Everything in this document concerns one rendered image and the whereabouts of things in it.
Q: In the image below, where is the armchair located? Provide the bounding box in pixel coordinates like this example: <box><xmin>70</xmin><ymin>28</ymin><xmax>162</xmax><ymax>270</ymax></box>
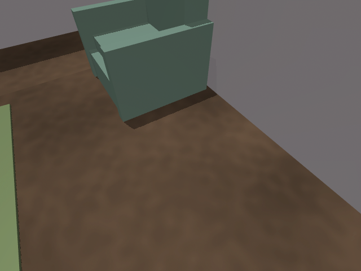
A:
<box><xmin>71</xmin><ymin>0</ymin><xmax>214</xmax><ymax>122</ymax></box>

